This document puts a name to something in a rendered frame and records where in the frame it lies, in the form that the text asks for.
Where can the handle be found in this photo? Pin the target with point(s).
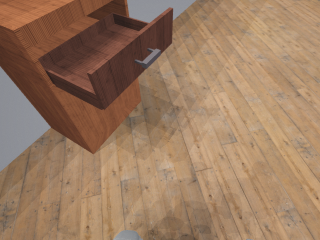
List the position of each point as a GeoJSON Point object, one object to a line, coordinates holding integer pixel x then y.
{"type": "Point", "coordinates": [150, 59]}

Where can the cabinet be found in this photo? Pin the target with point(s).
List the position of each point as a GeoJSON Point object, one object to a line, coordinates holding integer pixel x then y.
{"type": "Point", "coordinates": [30, 29]}

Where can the drawer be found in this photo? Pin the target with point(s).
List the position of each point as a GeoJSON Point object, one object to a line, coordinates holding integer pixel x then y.
{"type": "Point", "coordinates": [98, 64]}

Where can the left robot thigh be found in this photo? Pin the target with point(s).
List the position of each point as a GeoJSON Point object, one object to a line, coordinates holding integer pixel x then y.
{"type": "Point", "coordinates": [128, 235]}

